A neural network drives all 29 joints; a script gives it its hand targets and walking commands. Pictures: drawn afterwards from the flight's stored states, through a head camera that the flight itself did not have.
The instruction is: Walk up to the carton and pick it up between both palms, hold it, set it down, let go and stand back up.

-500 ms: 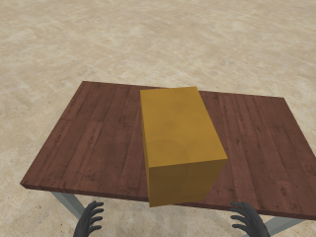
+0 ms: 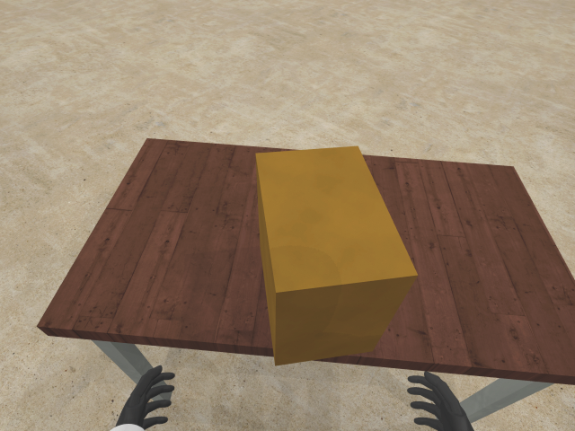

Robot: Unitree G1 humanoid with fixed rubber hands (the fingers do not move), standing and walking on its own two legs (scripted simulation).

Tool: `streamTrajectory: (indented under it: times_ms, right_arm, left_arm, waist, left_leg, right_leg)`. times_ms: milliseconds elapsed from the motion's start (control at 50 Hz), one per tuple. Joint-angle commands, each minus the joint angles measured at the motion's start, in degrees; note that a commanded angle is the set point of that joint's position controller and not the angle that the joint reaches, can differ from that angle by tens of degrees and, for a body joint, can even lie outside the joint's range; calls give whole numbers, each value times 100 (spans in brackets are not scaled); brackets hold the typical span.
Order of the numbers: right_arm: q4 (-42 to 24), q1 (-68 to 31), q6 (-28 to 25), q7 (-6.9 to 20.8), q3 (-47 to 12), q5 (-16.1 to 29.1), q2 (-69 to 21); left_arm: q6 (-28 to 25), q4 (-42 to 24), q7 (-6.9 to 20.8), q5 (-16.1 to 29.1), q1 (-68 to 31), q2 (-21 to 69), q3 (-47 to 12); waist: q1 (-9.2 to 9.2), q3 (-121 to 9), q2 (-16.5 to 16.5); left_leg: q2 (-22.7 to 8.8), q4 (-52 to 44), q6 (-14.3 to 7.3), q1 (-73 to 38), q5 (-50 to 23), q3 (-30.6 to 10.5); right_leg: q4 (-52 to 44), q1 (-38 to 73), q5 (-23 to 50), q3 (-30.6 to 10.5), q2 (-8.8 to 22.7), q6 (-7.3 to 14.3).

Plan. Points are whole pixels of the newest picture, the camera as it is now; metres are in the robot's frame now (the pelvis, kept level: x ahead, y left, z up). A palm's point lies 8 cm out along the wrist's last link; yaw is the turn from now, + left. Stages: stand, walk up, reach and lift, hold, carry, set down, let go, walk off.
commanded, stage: let go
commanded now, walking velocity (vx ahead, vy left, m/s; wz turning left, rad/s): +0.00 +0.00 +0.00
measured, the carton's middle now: (316, 256) +0.38 -0.03 +0.00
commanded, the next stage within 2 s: stand in 0.42 s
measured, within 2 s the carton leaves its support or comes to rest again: neither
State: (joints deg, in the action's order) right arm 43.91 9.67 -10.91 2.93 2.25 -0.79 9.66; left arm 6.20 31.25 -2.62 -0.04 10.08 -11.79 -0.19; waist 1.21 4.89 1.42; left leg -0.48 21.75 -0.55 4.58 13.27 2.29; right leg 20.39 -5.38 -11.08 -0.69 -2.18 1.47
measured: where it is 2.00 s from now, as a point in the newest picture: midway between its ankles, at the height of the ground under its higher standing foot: outside the picture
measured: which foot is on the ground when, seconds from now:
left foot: down 0.00-1.00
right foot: down 0.00-1.00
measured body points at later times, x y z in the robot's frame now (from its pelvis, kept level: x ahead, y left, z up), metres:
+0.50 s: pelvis -0.01 -0.01 +0.00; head -0.01 +0.00 +0.45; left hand +0.15 +0.23 -0.10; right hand +0.15 -0.25 -0.09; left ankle -0.01 +0.11 -0.75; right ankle +0.00 -0.10 -0.75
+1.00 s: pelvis -0.03 +0.00 -0.01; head -0.05 +0.01 +0.44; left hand +0.01 +0.26 -0.14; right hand +0.01 -0.25 -0.13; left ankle -0.01 +0.11 -0.75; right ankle +0.00 -0.10 -0.75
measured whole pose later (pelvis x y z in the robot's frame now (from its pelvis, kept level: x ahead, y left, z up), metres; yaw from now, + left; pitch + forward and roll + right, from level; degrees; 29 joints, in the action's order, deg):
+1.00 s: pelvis -0.03 +0.00 -0.01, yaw +2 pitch -3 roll -1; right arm 46.0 23.8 -1.8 -0.9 0.0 -0.4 13.2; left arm -1.2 49.8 -0.4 -0.9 19.5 -13.4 0.1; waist 0.2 0.7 0.0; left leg 0.1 27.4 -0.9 11.4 12.9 0.4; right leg 24.9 -10.9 -10.9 1.6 -1.3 1.1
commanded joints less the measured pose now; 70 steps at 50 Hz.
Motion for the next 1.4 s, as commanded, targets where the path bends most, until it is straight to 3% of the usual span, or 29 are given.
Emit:
streamTrajectory:
  times_ms: [0, 260, 400, 420, 440, 520, 680, 920, 1040, 1180, 1240, 1380]
  right_arm:
    - [-639, -404, -295, -80, 308, -54, 757]
    - [-783, -398, -270, -73, 292, -45, 766]
    - [-797, -362, -218, -65, 289, 24, 740]
    - [-587, 229, 260, -260, 219, 94, 1037]
    - [-645, 383, 448, -327, 194, 111, 960]
    - [-739, 483, 646, -373, 169, 65, 1000]
    - [-606, 865, 685, -413, 109, 27, 1108]
    - [-237, 1527, 779, -428, 5, 36, 1135]
    - [-78, 1675, 799, -429, -12, 45, 1164]
    - [89, 1828, 846, -445, -22, 45, 1143]
    - [135, 1768, 863, -450, -33, 61, 1153]
    - [249, 1875, 896, -458, -41, 60, 1056]
  left_arm:
    - [-153, -709, 34, 89, -464, -525, 110]
    - [-109, -696, 48, 167, -475, -585, 126]
    - [-110, -849, 5, 119, -540, -635, 161]
    - [-537, 2, 19, -184, 520, -797, 392]
    - [-673, 126, 67, -165, 608, -884, 398]
    - [-870, 312, 189, -130, 287, -680, 376]
    - [-945, 798, 228, -120, 515, -777, 351]
    - [-855, 1414, 190, -87, 937, -856, 212]
    - [-840, 1665, 177, -92, 1087, -854, 155]
    - [-806, 1880, 166, -81, 1245, -848, 144]
    - [-793, 1977, 158, -82, 1287, -831, 132]
    - [-786, 2080, 146, -71, 1403, -798, 128]
  waist:
    - [-60, -770, -187]
    - [11, -670, -28]
    - [-4, -695, -177]
    - [63, -1205, -383]
    - [-49, -1220, -187]
    - [-141, -505, -115]
    - [-130, -619, -180]
    - [-104, 22, -112]
    - [-89, 85, -239]
    - [-91, 82, -160]
    - [-73, 203, -336]
    - [-114, 237, -145]
  left_leg:
    - [-101, -212, 228, -81, -1243, 121]
    - [-75, -203, 192, 46, -1055, 167]
    - [-35, -157, 186, 162, -844, 176]
    - [-444, 402, -113, 460, -1374, -403]
    - [-572, 420, -175, 231, -1383, -511]
    - [-594, 272, -155, 571, -693, -648]
    - [-604, 222, -158, 657, -733, -712]
    - [-525, -114, -144, 1163, 363, -876]
    - [-527, -259, -148, 1330, 757, -963]
    - [-535, -353, -148, 1451, 1156, -1056]
    - [-530, -416, -140, 1610, 1281, -1080]
    - [-475, -338, -141, 1519, 1242, -1024]
  right_leg:
    - [-212, 55, 841, 103, 111, 46]
    - [-149, 24, 739, 65, 122, 53]
    - [-102, -21, 643, -10, 194, 59]
    - [242, -93, 1278, -566, 689, -13]
    - [232, -84, 1478, -654, 830, -7]
    - [-42, -622, 770, -640, 776, -56]
    - [-12, -343, 897, -596, 759, -38]
    - [-162, -706, -349, -565, 732, -80]
    - [-74, -729, -504, -545, 717, -101]
    - [-46, -823, -779, -544, 710, -98]
    - [-12, -836, -793, -526, 704, -110]
    - [-67, -1053, -955, -599, 722, -112]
